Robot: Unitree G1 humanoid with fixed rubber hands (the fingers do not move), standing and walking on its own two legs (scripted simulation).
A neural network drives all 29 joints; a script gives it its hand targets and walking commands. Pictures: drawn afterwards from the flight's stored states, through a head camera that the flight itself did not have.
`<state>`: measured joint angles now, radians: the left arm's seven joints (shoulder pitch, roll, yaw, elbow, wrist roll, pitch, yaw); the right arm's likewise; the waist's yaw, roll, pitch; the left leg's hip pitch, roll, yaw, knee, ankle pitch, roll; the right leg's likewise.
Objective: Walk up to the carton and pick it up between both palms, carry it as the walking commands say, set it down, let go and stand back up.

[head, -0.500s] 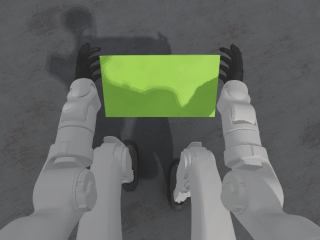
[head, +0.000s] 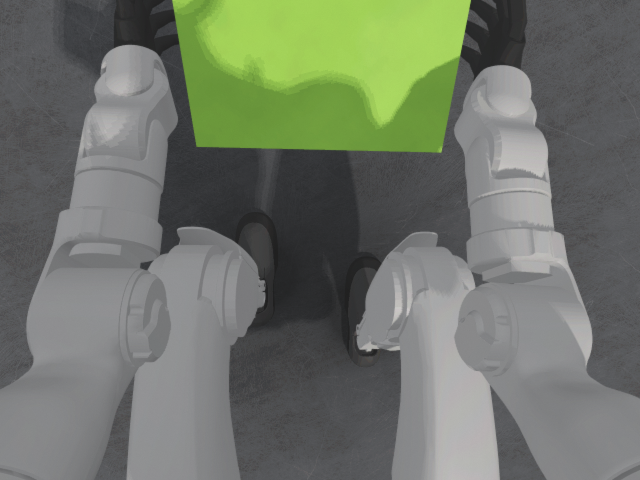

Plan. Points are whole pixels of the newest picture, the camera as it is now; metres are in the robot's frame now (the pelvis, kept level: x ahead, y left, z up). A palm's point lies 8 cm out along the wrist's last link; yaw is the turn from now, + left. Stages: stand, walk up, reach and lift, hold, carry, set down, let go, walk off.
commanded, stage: set down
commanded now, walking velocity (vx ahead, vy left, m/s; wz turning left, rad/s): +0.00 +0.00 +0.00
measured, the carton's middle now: (321, 61) +0.52 +0.01 -0.26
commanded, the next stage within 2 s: none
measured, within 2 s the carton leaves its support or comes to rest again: neither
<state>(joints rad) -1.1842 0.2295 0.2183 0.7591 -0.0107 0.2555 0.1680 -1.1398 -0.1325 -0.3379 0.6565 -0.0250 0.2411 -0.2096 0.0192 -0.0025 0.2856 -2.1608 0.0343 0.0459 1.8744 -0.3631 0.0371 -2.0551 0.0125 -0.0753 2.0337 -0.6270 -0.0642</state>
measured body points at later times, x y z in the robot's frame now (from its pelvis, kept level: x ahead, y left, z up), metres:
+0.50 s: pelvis -0.01 +0.00 -0.04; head +0.34 +0.00 +0.22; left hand +0.53 +0.21 -0.20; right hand +0.53 -0.15 -0.21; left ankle +0.17 +0.11 -0.40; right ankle +0.09 -0.09 -0.40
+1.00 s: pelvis +0.00 +0.01 -0.06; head +0.36 +0.00 +0.20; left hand +0.55 +0.21 -0.21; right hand +0.55 -0.15 -0.22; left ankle +0.17 +0.11 -0.40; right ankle +0.09 -0.09 -0.40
